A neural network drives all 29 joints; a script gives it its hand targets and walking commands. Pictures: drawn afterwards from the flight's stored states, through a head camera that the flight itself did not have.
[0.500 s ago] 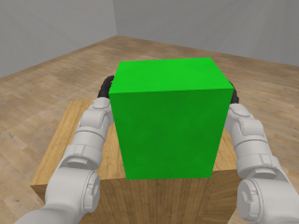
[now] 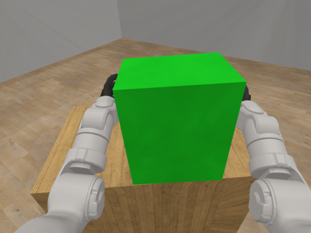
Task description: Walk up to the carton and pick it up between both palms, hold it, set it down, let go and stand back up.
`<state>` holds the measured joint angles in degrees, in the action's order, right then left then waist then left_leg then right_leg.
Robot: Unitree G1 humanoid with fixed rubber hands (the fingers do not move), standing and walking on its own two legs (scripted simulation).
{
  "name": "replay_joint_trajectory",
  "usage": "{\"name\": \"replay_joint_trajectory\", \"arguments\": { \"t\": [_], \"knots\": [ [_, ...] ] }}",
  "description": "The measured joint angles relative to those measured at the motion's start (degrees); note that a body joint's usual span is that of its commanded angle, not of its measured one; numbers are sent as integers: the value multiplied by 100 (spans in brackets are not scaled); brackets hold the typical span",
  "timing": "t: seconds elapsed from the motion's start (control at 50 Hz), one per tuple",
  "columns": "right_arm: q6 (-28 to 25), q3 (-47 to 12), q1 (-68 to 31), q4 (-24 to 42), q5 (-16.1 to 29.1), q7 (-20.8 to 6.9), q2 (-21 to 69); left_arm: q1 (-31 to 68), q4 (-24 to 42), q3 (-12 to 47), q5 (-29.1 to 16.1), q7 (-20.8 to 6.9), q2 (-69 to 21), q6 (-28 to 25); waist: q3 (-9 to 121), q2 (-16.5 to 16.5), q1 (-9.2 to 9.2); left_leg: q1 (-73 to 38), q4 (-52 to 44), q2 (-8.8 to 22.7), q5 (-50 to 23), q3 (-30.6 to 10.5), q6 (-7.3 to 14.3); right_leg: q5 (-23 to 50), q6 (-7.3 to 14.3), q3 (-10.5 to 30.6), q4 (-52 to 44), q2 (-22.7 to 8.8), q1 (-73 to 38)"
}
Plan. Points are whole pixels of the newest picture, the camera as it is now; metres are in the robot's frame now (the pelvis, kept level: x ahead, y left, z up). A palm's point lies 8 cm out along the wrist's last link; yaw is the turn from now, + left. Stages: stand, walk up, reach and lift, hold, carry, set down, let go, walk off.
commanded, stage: reach and lift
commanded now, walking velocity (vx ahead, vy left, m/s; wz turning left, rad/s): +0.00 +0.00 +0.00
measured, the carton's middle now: (174, 121) +0.38 -0.01 +0.16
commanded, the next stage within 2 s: hold in 0.50 s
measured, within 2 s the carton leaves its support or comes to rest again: neither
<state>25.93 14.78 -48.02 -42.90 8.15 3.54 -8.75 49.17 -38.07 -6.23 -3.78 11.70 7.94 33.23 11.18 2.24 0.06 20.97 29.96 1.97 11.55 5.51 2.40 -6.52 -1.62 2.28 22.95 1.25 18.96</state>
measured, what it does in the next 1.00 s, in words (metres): stands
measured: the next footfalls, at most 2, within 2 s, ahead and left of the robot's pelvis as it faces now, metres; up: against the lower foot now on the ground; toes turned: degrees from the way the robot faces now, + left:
none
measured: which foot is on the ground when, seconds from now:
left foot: down 0.00-1.00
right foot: down 0.00-1.00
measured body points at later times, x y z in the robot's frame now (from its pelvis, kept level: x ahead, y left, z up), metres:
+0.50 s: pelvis +0.00 +0.00 +0.00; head -0.06 +0.00 +0.45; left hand +0.40 +0.17 +0.23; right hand +0.41 -0.17 +0.23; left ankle +0.05 +0.09 -0.74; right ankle +0.06 -0.14 -0.74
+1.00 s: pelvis +0.00 +0.00 +0.00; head -0.08 +0.00 +0.44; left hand +0.39 +0.17 +0.25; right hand +0.40 -0.17 +0.25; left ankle +0.05 +0.09 -0.74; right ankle +0.06 -0.14 -0.74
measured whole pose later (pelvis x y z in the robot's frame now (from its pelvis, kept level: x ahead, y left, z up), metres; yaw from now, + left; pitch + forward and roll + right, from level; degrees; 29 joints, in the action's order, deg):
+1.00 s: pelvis +0.00 +0.00 +0.00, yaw +0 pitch +0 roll -2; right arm 32.9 13.8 -52.3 -40.7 10.6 5.5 -9.9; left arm 51.5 -33.0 -7.9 -3.8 11.6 9.0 41.8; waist 11.7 1.6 0.1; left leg 19.1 29.9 2.0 11.5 5.4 2.3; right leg -6.5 -1.5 2.3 22.9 1.3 17.0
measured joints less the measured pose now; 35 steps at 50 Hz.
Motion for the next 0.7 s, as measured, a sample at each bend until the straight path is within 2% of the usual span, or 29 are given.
{"name": "replay_joint_trajectory", "arguments": {
  "t": [0.7],
  "knots": [
    [408,-49,-407,14,160,82,-110,206,332,-168,0,12,61,563,0,-63,0,-76,-2,3,-1,-9,-9,1,11,0,-7,7,-81]
  ]
}}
